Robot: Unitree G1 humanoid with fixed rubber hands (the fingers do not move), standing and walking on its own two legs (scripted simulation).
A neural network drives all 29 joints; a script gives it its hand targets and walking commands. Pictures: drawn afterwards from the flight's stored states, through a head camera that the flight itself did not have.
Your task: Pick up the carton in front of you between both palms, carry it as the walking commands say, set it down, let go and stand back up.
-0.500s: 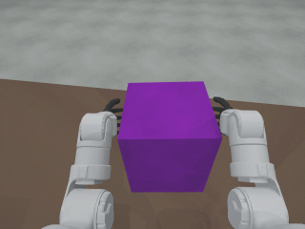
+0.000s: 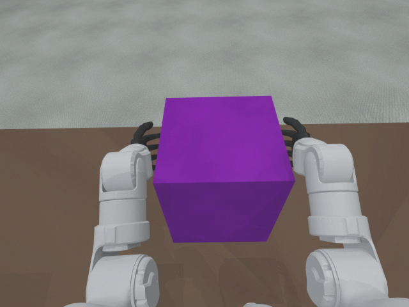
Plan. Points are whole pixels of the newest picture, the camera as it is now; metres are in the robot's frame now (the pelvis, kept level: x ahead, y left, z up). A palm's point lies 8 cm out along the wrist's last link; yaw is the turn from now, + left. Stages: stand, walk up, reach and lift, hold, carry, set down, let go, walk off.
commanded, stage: carry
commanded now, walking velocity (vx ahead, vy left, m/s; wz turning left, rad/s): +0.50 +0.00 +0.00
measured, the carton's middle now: (219, 174) +0.36 -0.03 +0.05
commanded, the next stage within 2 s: none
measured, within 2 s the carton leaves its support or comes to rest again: neither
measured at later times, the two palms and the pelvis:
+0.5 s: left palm (136, 84) +0.65 +0.17 +0.11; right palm (245, 74) +0.66 -0.13 +0.10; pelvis +0.30 +0.00 -0.03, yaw -2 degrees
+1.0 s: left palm (160, 48) +0.97 +0.13 +0.05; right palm (240, 41) +0.95 -0.17 +0.06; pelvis +0.61 +0.00 -0.07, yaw +0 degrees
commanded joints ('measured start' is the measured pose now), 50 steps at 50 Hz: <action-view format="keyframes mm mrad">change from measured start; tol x16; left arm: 1 -509 -932 -561 53 -325 -22 -219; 9 -698 -1100 -748 -252 -530 -55 -241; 50 -546 -927 -686 -126 -374 -4 -183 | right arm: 1 -684 1163 652 -80 441 -12 273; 17 -548 1067 694 -315 299 -62 182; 27 -520 861 537 -112 235 32 206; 34 -778 1145 639 -222 456 17 253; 50 -578 1063 666 -178 421 2 265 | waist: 1 137 -278 -556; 4 112 -75 -393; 24 123 -119 -319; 27 51 232 -484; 32 68 -6 -355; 50 -5 77 -333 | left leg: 1 -583 3 -61 443 -30 -5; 17 -614 42 49 -255 570 -4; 24 -120 -7 102 -652 829 58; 26 287 198 -80 -517 1108 57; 27 567 441 -431 -390 1310 218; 28 600 486 -634 -476 831 342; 29 475 405 -622 -557 536 299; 33 105 288 -383 -644 521 155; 40 337 221 -201 -537 1097 101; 50 294 106 -61 -279 1073 55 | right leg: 1 888 -439 704 -44 -17 -215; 6 497 -296 478 -136 -88 -100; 13 690 -233 311 -36 489 -67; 24 559 -132 141 255 445 12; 25 448 -114 111 414 334 31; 27 -97 50 111 838 -696 88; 28 -239 40 167 982 -724 82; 44 -283 -22 28 215 -23 53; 50 78 39 -36 -154 254 4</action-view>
